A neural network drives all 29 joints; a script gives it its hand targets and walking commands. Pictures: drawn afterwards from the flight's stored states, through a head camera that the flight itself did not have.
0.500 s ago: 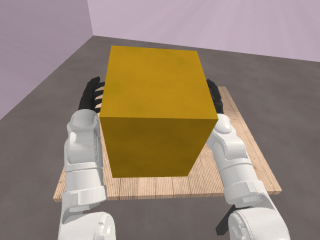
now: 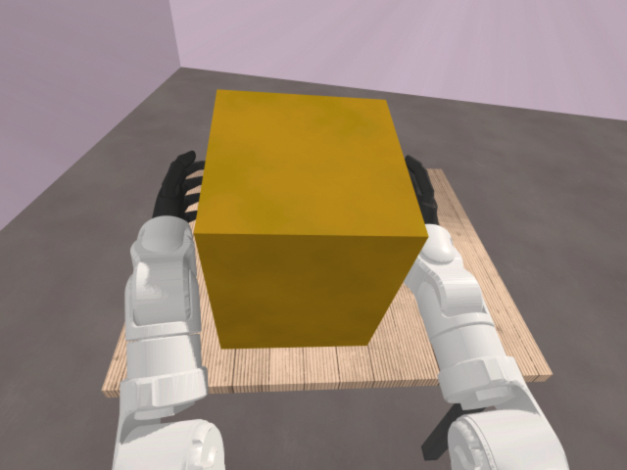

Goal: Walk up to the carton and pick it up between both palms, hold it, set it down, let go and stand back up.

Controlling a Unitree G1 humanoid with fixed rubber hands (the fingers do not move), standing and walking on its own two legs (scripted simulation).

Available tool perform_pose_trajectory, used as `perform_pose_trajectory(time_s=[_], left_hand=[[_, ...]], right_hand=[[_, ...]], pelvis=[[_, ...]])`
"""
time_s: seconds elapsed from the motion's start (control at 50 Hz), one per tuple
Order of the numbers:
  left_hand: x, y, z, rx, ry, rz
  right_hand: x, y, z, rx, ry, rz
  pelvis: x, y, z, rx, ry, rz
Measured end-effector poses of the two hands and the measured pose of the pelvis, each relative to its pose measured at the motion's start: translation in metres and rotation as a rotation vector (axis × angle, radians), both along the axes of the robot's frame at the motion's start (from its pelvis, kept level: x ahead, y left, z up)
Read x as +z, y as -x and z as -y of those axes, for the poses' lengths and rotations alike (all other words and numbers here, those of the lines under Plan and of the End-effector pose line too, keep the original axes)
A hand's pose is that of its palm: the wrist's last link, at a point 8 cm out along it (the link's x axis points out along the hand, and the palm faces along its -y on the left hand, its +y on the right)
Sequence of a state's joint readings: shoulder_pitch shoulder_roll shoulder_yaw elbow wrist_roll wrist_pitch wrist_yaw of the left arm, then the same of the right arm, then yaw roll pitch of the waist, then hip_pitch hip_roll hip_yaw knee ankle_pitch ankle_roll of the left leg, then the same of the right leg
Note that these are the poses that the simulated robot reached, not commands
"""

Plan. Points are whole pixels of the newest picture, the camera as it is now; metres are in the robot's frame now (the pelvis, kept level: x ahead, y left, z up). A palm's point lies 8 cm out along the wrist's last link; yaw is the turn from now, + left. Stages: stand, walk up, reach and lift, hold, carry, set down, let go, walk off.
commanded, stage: hold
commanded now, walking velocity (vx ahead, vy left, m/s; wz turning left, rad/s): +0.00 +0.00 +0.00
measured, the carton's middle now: (299, 230) +0.36 +0.01 +0.15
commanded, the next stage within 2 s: none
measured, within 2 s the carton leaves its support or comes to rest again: neither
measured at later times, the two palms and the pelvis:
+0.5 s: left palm (173, 216) +0.35 +0.16 +0.18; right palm (420, 220) +0.35 -0.14 +0.17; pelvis +0.00 +0.00 +0.00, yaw +0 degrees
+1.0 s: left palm (174, 221) +0.35 +0.16 +0.18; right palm (419, 223) +0.35 -0.14 +0.17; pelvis +0.00 +0.00 +0.00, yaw +0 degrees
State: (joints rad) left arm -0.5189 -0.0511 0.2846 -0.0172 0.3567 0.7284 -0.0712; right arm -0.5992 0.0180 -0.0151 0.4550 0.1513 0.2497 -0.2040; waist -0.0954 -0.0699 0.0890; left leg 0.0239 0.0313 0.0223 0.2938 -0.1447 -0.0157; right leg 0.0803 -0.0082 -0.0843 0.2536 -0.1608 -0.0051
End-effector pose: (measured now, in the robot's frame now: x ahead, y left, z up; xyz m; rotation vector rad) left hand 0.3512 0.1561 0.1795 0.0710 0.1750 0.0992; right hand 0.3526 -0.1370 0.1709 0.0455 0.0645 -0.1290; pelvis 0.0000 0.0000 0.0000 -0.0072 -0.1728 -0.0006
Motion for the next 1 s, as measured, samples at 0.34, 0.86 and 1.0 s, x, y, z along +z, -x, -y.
perform_pose_trajectory(time_s=[0.34, 0.86, 1.0], left_hand=[[0.0014, 0.0025, 0.0022, -0.002, 0.007, -0.007], [-0.0007, 0.0000, 0.0017, -0.006, 0.011, -0.006], [-0.0024, 0.0014, 0.0004, -0.004, 0.012, -0.011]], right_hand=[[0.0007, 0.0036, 0.0022, -0.005, 0.001, -0.005], [0.0003, 0.0019, 0.0018, -0.008, 0.008, -0.004], [-0.0006, 0.0025, 0.0005, -0.005, 0.005, -0.008]], pelvis=[[-0.0001, 0.0033, 0.0000, -0.007, -0.002, 0.004], [0.0000, 0.0019, -0.0002, -0.005, -0.001, 0.002], [-0.0001, 0.0024, 0.0001, -0.002, -0.001, 0.002]])
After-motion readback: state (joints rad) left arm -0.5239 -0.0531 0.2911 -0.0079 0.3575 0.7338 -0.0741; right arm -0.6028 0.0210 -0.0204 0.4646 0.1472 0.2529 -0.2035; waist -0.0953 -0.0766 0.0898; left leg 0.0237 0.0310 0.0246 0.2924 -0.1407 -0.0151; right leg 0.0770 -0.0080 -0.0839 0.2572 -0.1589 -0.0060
